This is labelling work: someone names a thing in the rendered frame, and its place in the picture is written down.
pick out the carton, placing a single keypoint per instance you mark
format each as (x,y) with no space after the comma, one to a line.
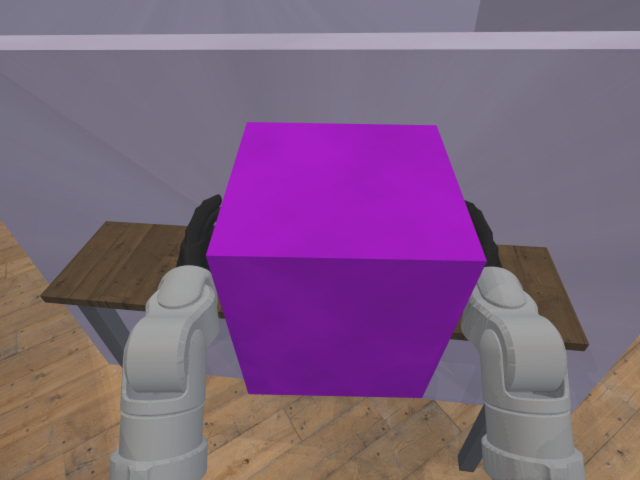
(343,257)

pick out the right robot hand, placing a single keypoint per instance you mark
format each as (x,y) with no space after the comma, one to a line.
(485,236)

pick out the left robot forearm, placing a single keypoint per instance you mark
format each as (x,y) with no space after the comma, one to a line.
(163,385)

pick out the table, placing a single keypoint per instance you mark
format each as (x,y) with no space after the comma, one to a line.
(122,265)

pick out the left robot hand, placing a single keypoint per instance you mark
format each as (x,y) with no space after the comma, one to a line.
(198,234)

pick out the right robot forearm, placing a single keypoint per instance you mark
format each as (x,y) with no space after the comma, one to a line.
(525,383)

